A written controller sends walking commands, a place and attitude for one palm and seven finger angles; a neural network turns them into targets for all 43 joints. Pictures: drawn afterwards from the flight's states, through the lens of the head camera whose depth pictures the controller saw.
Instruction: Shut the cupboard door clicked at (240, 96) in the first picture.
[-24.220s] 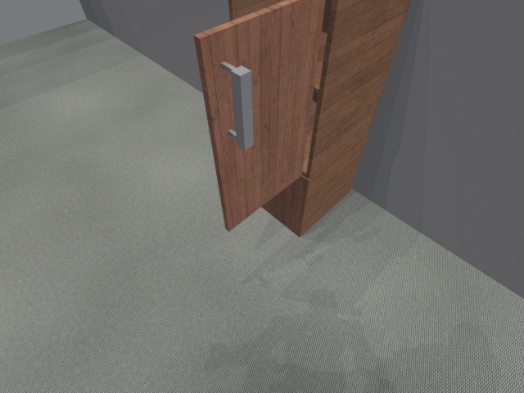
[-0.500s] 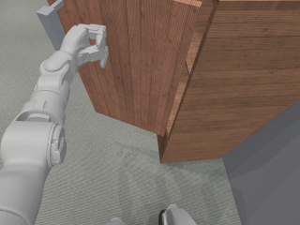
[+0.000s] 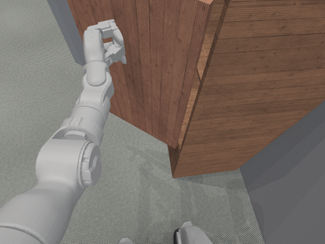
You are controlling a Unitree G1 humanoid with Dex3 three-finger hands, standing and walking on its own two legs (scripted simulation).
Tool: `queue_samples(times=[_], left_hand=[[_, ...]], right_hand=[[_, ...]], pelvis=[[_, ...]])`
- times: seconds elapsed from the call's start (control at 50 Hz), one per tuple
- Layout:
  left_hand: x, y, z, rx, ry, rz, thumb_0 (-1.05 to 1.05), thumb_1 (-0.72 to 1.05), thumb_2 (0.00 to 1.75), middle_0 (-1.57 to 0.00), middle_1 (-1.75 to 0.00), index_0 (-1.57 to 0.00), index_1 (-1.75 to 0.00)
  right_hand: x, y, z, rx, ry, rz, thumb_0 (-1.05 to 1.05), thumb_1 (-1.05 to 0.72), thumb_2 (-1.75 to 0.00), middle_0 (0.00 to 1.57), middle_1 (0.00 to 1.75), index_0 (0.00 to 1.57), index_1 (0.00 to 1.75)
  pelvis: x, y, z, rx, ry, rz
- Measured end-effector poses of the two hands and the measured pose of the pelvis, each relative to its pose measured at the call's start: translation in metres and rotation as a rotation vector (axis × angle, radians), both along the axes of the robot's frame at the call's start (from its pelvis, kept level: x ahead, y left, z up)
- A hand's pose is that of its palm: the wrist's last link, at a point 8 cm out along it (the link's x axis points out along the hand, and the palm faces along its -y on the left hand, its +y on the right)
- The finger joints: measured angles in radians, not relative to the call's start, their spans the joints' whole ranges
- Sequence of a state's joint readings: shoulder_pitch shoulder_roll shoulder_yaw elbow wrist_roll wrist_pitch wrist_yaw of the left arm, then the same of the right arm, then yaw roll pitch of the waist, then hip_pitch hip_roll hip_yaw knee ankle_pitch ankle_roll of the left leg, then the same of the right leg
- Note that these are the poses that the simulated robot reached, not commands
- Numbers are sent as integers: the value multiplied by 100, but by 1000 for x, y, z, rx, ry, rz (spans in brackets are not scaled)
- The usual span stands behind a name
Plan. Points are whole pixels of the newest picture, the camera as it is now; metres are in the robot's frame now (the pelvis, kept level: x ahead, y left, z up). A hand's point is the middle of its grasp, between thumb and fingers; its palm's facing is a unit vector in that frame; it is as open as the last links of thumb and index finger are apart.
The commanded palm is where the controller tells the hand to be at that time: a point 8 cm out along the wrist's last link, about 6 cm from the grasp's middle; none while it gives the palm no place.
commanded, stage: pull the fist back off the door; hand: left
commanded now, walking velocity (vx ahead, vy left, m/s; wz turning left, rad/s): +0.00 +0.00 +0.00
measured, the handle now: (77, 28) +0.62 +0.14 +0.14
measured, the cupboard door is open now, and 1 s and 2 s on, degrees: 52 52 52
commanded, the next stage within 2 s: draw the hand back to the body in 0.60 s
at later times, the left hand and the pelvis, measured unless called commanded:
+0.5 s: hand (119, 82) +0.45 +0.04 +0.12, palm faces +0.00 -1.00 +0.03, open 3.1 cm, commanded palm +0.42 +0.09 +0.15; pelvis +0.01 -0.01 +0.02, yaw +0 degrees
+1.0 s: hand (92, 97) +0.40 +0.09 +0.15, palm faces +0.01 -1.00 -0.02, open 3.1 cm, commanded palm +0.36 +0.14 +0.16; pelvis +0.01 -0.01 +0.03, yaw -1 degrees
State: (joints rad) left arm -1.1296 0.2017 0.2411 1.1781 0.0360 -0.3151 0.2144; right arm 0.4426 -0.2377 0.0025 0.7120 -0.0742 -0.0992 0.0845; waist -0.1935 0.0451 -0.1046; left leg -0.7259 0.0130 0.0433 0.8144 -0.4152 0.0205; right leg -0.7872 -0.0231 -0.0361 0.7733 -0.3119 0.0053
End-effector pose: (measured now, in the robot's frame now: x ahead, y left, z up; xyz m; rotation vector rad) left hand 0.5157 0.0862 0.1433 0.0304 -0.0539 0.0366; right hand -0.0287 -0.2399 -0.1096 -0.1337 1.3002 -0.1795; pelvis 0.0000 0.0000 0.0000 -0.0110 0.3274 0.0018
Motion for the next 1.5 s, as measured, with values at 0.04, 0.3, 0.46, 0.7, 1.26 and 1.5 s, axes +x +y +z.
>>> queue_samples(times=[0.04, 0.3, 0.46, 0.7, 1.26, 1.5], left_hand=[[-3, -4, -3, 46, 16, -20, -1, 85, 92, -129, -150, -130, -150], [-33, 12, 14, -6, -41, -30, 1, 90, 90, -129, -150, -130, -150], [-77, 13, -22, -50, 110, -39, 2, 90, 90, -129, -150, -130, -150], [-81, 5, 12, 15, 35, -50, 2, 90, 90, -130, -150, -130, -150], [-206, 104, 40, 23, -71, -6, 2, 90, 90, -126, -146, -126, -146], [-277, 148, 34, 215, -52, 165, 2, 89, 90, -101, -118, -101, -118]], right_hand=[[0, 3, -2, 18, 3, -23, 0, -90, -90, 20, 30, 21, 30], [31, -21, 10, -16, -84, -50, 1, -90, -90, 20, 30, 20, 30], [84, -37, 21, -49, -212, -10, 1, -91, -90, 20, 30, 20, 30], [138, -19, 27, -13, -373, 48, 1, -91, -90, 20, 30, 20, 30], [208, 5, 73, -18, -641, 110, 1, -90, -90, 20, 30, 20, 30], [228, 40, 78, 7, -629, 210, 1, -90, -90, 20, 30, 20, 30]], pelvis=[[2, -1, 1, 3, -13, -7], [13, -11, 15, 7, -104, -29], [11, -14, 21, 4, -164, -8], [2, -17, 21, 17, -198, 6], [8, -5, 34, 9, -337, 5], [10, 4, 40, 7, -379, 20]])
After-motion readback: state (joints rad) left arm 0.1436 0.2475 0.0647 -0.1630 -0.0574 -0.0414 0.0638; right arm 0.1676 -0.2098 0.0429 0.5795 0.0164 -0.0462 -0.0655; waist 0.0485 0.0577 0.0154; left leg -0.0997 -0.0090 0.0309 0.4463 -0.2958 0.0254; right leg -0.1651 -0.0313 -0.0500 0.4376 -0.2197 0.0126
